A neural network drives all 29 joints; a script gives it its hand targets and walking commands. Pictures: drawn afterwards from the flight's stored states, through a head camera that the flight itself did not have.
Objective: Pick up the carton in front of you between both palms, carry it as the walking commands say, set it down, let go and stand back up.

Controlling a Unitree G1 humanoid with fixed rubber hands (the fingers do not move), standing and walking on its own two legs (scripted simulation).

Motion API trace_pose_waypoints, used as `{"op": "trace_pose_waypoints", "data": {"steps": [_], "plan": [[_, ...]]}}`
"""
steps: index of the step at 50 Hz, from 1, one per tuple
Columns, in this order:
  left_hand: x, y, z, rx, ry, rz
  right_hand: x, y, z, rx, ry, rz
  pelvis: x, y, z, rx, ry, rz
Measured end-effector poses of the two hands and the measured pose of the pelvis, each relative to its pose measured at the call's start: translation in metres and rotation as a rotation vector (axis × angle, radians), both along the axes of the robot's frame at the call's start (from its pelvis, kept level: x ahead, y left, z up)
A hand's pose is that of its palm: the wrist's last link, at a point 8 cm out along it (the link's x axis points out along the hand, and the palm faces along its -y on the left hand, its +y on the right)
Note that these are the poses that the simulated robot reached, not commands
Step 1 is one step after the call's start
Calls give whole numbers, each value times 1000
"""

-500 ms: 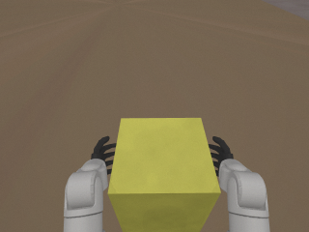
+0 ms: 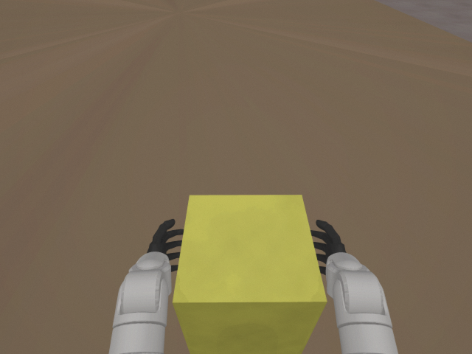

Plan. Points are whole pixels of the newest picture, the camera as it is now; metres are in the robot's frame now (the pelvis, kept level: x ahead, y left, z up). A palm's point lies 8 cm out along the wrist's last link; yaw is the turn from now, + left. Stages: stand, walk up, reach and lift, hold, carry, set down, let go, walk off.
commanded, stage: carry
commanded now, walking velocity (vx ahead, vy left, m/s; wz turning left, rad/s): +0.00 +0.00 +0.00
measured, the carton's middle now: (245, 278) +0.28 +0.00 -0.03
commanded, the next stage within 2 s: hold in 0.58 s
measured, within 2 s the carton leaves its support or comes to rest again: neither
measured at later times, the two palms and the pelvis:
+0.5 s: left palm (161, 259) +0.28 +0.15 +0.04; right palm (335, 261) +0.27 -0.15 +0.04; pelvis -0.01 +0.00 +0.00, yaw +0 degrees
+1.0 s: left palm (180, 252) +0.30 +0.12 +0.03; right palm (350, 275) +0.25 -0.17 +0.03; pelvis -0.03 +0.02 +0.00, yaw -11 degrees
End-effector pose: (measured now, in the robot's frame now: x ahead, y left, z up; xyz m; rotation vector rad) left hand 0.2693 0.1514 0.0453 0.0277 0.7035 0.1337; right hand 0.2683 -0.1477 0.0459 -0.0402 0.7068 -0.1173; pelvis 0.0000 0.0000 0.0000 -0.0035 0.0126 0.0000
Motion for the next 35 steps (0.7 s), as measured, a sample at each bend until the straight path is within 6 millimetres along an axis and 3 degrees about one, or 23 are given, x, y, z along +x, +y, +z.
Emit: {"op": "trace_pose_waypoints", "data": {"steps": [7,14,29,35], "plan": [[8,0,-10,9,-22,-10,7,0,-10,-9,-21,5,-9,1,0,-3,2,-2],[12,-1,-7,4,-64,-10,11,-1,-6,-7,-64,-2,-10,1,0,-2,8,-4],[8,-4,-6,9,-45,-12,6,-4,-6,-7,-45,-2,-8,-2,-1,1,10,-7],[3,-12,-8,-5,-44,-31,-5,-11,-5,-29,-42,-12,-13,-3,7,9,-81,-66]]}}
